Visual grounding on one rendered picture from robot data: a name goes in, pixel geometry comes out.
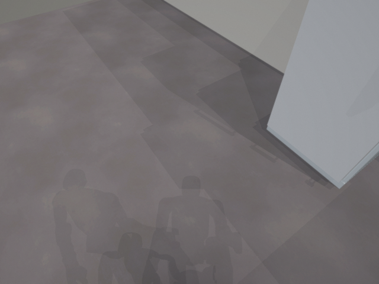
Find fridge door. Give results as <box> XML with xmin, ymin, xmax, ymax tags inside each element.
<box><xmin>267</xmin><ymin>0</ymin><xmax>379</xmax><ymax>183</ymax></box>

